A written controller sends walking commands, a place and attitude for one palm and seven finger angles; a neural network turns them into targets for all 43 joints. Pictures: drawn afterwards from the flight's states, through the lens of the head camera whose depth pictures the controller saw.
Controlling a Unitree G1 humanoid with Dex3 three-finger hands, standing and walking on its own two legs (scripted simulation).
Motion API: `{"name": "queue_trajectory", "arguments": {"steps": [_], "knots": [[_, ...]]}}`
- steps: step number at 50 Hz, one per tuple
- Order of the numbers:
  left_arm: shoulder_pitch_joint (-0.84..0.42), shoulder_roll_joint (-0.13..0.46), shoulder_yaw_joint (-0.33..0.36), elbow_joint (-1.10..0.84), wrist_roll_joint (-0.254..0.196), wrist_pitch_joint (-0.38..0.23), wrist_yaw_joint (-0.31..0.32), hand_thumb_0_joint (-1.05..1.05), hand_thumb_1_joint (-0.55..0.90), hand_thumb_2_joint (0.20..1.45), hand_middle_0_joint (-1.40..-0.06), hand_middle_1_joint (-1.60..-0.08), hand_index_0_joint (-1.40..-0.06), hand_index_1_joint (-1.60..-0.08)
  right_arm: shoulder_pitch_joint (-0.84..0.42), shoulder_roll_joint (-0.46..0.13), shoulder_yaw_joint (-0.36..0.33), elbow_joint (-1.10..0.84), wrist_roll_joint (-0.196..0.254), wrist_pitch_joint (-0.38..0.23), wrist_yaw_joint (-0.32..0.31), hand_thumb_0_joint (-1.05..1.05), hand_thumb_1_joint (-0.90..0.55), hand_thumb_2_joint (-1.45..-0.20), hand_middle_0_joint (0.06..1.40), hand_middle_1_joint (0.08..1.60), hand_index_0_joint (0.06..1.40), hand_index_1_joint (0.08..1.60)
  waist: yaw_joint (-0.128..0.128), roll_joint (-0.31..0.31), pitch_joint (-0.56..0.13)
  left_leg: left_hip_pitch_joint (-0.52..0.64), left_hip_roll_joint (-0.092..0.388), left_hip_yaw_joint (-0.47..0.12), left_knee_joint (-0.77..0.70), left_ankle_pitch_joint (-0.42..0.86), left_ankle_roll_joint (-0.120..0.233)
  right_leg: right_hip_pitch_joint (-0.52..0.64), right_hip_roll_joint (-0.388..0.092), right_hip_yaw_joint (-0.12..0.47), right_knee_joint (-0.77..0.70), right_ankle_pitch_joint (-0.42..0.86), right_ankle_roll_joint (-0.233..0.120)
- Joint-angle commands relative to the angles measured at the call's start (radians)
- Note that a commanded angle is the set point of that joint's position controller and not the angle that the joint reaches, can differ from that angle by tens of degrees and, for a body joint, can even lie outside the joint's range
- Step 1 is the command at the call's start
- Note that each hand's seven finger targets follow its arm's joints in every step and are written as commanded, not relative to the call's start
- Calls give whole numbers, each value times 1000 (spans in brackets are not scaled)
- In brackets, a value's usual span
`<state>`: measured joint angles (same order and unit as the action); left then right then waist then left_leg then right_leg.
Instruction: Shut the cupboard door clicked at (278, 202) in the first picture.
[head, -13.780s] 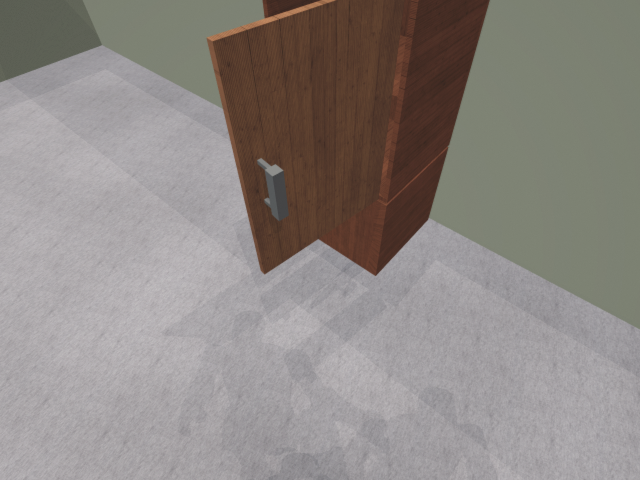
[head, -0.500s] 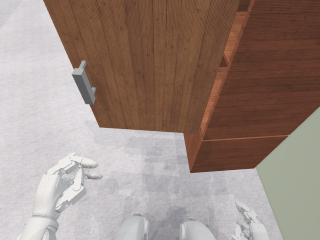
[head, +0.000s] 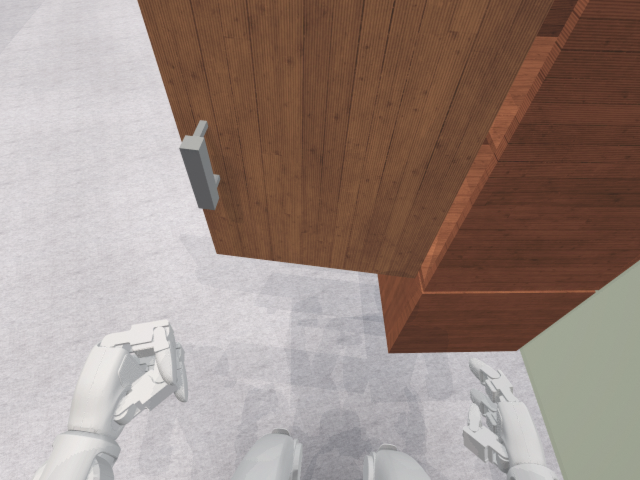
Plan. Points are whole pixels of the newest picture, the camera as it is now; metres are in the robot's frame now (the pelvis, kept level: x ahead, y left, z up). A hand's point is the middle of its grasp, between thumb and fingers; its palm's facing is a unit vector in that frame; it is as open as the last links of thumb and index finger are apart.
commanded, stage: raise the hand and make a fist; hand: left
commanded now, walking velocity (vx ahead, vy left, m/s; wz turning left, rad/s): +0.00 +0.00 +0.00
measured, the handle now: (205, 165) +0.53 +0.23 +0.05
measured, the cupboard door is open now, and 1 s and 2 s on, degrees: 81 81 81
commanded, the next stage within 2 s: bring the fist close to the handle in 0.58 s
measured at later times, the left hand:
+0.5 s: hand (175, 371) +0.22 +0.18 +0.05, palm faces -0.04 -1.00 -0.03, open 3.1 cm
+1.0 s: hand (186, 322) +0.28 +0.18 +0.05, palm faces -0.03 -1.00 -0.05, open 3.1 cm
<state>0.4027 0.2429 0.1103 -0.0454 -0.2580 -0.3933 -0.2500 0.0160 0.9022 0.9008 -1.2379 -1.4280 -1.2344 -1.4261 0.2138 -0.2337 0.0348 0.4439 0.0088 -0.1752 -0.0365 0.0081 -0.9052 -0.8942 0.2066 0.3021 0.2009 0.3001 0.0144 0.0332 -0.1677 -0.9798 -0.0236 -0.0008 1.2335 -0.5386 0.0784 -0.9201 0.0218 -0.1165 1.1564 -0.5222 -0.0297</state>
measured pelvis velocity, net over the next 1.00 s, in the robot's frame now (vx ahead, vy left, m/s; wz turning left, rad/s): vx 0.00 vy -0.02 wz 0.00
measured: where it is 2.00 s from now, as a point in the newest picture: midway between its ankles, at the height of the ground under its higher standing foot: outside the picture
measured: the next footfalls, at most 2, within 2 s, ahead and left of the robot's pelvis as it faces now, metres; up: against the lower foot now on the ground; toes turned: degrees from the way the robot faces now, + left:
none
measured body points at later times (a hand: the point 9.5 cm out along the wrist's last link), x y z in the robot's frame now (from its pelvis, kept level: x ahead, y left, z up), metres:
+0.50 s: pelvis +0.00 -0.01 +0.00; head +0.07 +0.01 +0.45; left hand +0.22 +0.23 +0.05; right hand +0.17 -0.25 -0.07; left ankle +0.03 +0.06 -0.64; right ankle +0.02 -0.11 -0.64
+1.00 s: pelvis +0.00 -0.02 +0.00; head +0.06 -0.02 +0.44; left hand +0.27 +0.24 +0.06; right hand +0.17 -0.26 -0.08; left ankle +0.03 +0.06 -0.64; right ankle +0.02 -0.11 -0.64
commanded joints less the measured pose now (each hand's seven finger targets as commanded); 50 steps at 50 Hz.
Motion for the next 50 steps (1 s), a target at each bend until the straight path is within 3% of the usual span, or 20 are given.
{"name": "queue_trajectory", "arguments": {"steps": [1,7,10,15,18,26,28,31,34,36,38,40,41,43,47,49,50], "knots": [[-57,119,88,-212,-28,-59,-3,0,900,900,-1300,-1500,-1300,-1500,9,-153,-71,-137,6,-36,-13,0,-900,-900,200,300,200,300,-16,67,-197,223,32,-128,-246,238,-89,77,23,36,-117,160,-21],[-56,116,88,-208,-34,-48,-17,0,900,900,-1300,-1500,-1300,-1500,12,-154,-71,-135,9,-36,-10,0,-900,-900,200,300,200,300,-18,67,-208,244,36,-131,-257,261,-99,80,20,31,-123,168,-18],[-48,113,97,-178,-43,-42,-20,0,900,900,-1300,-1500,-1300,-1500,14,-156,-72,-134,13,-36,-12,0,-900,-900,200,300,200,300,-19,23,-193,222,33,-132,-265,230,-96,94,21,32,-134,153,-16],[-48,119,97,-198,-47,-54,-16,0,900,900,-1300,-1500,-1300,-1500,12,-156,-74,-131,13,-45,-11,0,-900,-900,200,300,200,300,-12,46,-212,230,32,-127,-265,245,-98,102,18,36,-132,157,-17],[-39,118,100,-176,-46,-58,-12,0,900,900,-1300,-1500,-1300,-1500,13,-155,-76,-130,13,-44,-11,0,-900,-900,200,300,200,300,-15,20,-202,204,29,-113,-253,232,-88,108,17,43,-137,153,-16],[-41,144,114,-190,-42,-77,0,0,900,900,-1300,-1500,-1300,-1500,10,-154,-75,-129,14,-43,-13,0,-900,-900,200,300,200,300,-10,38,-205,173,21,-92,-237,208,-70,134,15,66,-148,137,-19],[-39,114,93,-172,-45,-74,-3,0,900,900,-1300,-1500,-1300,-1500,7,-149,-72,-129,16,-39,-13,0,-900,-900,200,300,200,300,-19,23,-182,160,21,-88,-236,184,-67,124,13,68,-158,119,-14],[-54,134,104,-175,-47,-76,-4,0,900,900,-1300,-1500,-1300,-1500,8,-151,-72,-128,14,-39,-15,0,-900,-900,200,300,200,300,-21,14,-182,144,18,-82,-222,183,-59,139,13,81,-164,119,-15],[-50,118,89,-180,-44,-78,-8,0,900,900,-1300,-1500,-1300,-1500,6,-147,-72,-129,17,-38,-16,0,-900,-900,200,300,200,300,-24,7,-191,147,19,-75,-217,187,-56,141,9,85,-168,123,-10],[-142,155,109,-170,-40,-81,-4,0,900,900,-1300,-1500,-1300,-1500,10,-152,-67,-115,13,-38,-21,0,-900,-900,200,300,200,300,-37,26,-173,125,19,-75,-199,171,-53,119,12,92,-164,106,-12],[-202,165,133,-117,-41,-84,-6,0,900,900,-1300,-1500,-1300,-1500,10,-152,-65,-102,14,-35,-25,0,-900,-900,200,300,200,300,-43,-15,-167,93,19,-67,-185,139,-50,119,6,111,-178,62,-5],[-274,178,150,-80,-47,-87,-17,0,900,900,-1300,-1500,-1300,-1500,4,-154,-63,-89,20,-38,-28,0,-900,-900,200,300,200,300,-40,8,-168,82,18,-62,-181,123,-49,120,4,129,-190,29,-6],[-317,188,155,-77,-54,-84,-25,0,900,900,-1300,-1500,-1300,-1500,4,-157,-61,-84,19,-38,-31,0,-900,-900,200,300,200,300,-38,34,-182,88,17,-62,-178,141,-48,132,5,131,-185,50,-10],[-346,192,163,-43,-60,-71,-42,0,900,900,-1300,-1500,-1300,-1500,7,-156,-62,-76,24,-39,-31,0,-900,-900,200,300,200,300,-34,21,-228,107,18,-59,-185,170,-46,166,1,135,-192,84,-6],[-434,232,196,37,-66,-38,-70,0,900,900,-1300,-1500,-1300,-1500,16,-160,-59,-52,28,-39,-35,0,-900,-900,200,300,200,300,-32,26,-264,111,21,-50,-180,223,-44,212,-3,152,-194,158,-3],[-463,210,179,76,-69,-26,-78,0,900,900,-1300,-1500,-1300,-1500,19,-160,-59,-50,29,-36,-32,0,-900,-900,200,300,200,300,-36,22,-259,121,21,-48,-192,235,-45,214,-4,145,-194,184,1],[-477,235,213,105,-73,-22,-76,0,900,900,-1300,-1500,-1300,-1500,25,-163,-62,-43,29,-35,-32,0,-900,-900,200,300,200,300,-32,-1,-258,114,22,-48,-193,240,-46,224,-3,147,-195,192,2]]}}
